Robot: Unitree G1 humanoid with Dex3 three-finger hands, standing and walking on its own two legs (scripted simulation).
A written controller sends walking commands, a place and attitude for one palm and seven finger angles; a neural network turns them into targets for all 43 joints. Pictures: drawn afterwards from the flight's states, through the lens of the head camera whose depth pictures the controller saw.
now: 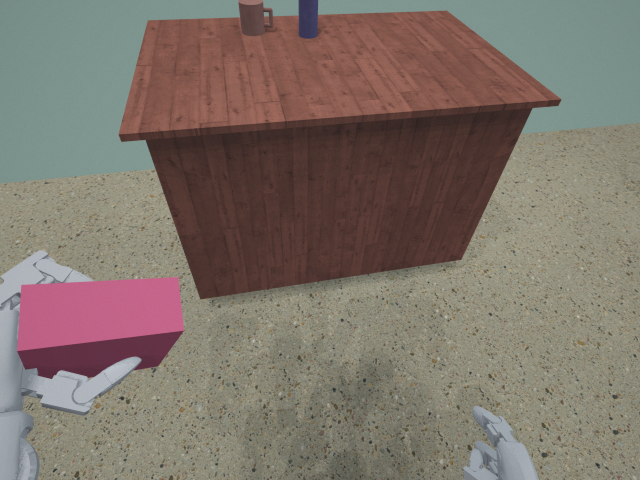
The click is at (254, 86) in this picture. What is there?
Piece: table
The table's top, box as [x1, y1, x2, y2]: [118, 11, 561, 141]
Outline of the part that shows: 561,99 447,11 318,15 317,36 311,39 301,38 298,35 298,15 273,16 273,26 271,28 265,27 265,32 259,36 244,35 240,29 239,17 148,20 118,134 121,141 550,106 558,105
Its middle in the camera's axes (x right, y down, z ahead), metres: +0.02 -0.53 +1.14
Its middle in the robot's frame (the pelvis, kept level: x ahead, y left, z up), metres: +1.22 +0.05 +0.01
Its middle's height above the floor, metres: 0.78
